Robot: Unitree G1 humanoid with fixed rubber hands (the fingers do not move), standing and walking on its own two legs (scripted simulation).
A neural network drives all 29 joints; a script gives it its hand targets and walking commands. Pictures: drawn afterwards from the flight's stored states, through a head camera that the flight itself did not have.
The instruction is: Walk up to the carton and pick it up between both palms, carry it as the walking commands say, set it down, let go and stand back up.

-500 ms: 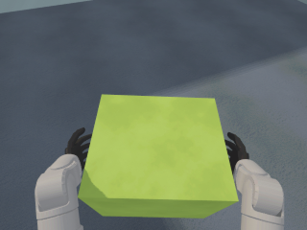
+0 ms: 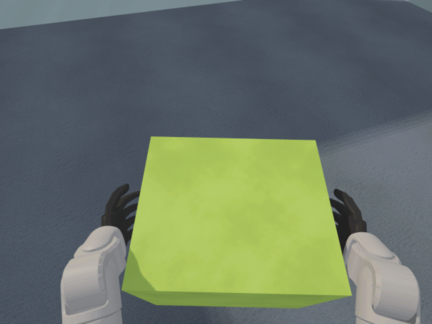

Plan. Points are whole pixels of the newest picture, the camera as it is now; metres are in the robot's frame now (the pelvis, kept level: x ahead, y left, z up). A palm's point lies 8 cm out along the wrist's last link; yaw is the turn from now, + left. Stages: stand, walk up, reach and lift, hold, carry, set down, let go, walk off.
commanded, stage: carry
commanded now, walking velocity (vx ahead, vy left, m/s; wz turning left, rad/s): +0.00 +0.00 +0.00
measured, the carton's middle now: (229, 228) +0.28 -0.01 +0.00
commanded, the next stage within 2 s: none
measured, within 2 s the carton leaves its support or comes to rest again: neither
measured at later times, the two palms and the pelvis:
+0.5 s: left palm (117, 139) +0.46 +0.22 +0.06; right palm (296, 155) +0.42 -0.16 +0.05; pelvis +0.18 +0.04 +0.00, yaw -6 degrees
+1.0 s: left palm (132, 93) +0.63 +0.23 +0.05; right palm (280, 112) +0.58 -0.15 +0.04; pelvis +0.35 +0.06 +0.00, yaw -7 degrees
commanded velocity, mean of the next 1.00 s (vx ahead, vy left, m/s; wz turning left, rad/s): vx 0.00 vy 0.00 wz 0.00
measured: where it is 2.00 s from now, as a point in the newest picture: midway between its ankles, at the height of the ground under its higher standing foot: (192, 242)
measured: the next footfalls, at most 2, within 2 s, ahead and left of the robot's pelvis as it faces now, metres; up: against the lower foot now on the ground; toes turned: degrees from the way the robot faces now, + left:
left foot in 0.14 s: +0.11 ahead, +0.13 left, +0.00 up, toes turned +5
right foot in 0.54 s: +0.21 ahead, -0.03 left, +0.00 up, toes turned -14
